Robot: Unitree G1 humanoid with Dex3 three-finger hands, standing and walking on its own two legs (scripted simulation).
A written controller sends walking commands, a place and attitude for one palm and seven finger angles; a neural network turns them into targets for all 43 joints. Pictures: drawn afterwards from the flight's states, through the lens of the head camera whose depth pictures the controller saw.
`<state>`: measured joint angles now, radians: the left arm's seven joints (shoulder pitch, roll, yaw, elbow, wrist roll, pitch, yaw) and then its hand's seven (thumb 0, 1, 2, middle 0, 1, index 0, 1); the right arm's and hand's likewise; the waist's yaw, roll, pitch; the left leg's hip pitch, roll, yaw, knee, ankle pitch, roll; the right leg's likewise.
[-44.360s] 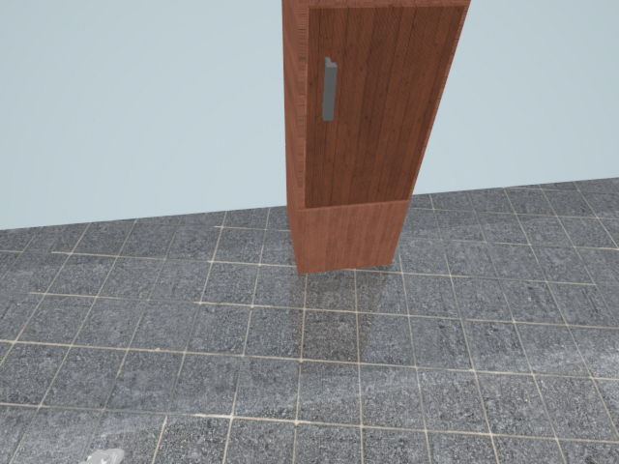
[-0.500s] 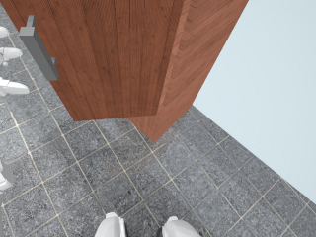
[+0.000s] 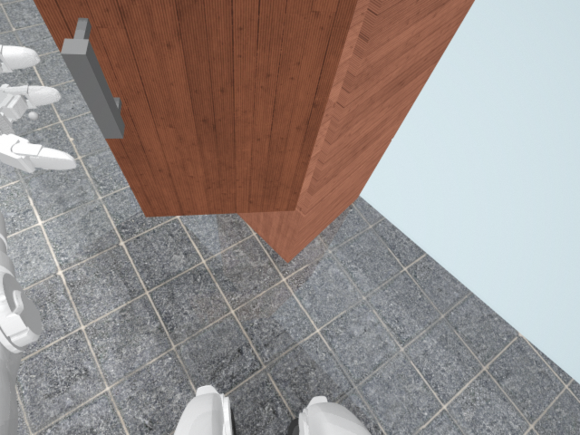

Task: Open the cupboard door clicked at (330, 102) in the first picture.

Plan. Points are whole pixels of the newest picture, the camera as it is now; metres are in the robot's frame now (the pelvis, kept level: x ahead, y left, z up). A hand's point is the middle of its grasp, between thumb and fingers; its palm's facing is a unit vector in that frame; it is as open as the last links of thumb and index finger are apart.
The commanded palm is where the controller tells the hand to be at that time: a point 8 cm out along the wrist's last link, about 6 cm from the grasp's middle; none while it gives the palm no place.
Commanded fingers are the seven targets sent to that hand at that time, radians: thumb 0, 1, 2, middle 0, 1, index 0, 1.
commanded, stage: move the hooked fingers beside the handle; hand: left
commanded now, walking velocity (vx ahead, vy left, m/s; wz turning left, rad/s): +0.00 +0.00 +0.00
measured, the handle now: (99, 82) +0.55 +0.22 +0.10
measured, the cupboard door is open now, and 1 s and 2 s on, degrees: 51 51 51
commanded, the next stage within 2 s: slide the fingers in behind the handle in 0.22 s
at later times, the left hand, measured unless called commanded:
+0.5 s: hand (40, 109) +0.50 +0.28 +0.10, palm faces +0.04 -1.00 +0.00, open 14.0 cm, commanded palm +0.48 +0.32 +0.10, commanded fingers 0.00 -0.50 0.30 -0.30 -1.20 -0.30 -1.20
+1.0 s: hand (68, 115) +0.50 +0.25 +0.10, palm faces +0.05 -1.00 +0.01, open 14.0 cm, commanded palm +0.48 +0.29 +0.10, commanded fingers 0.00 -0.50 0.30 -0.30 -1.20 -0.30 -1.20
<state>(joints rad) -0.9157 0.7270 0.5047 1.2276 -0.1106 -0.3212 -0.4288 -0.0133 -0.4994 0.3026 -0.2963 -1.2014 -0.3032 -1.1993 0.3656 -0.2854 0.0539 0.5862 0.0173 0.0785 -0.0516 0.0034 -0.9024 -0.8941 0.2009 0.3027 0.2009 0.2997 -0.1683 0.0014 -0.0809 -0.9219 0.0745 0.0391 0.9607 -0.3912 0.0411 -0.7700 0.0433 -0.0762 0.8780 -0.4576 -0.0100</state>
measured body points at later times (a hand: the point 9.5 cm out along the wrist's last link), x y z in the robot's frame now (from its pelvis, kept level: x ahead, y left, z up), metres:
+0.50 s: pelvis +0.00 +0.00 +0.00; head +0.13 +0.04 +0.43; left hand +0.49 +0.33 +0.10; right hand -0.02 -0.27 -0.09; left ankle +0.03 +0.09 -0.68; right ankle -0.03 -0.12 -0.68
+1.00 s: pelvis +0.00 +0.00 +0.00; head +0.12 +0.03 +0.44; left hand +0.49 +0.30 +0.10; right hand +0.02 -0.27 -0.10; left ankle +0.03 +0.09 -0.68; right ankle -0.03 -0.12 -0.68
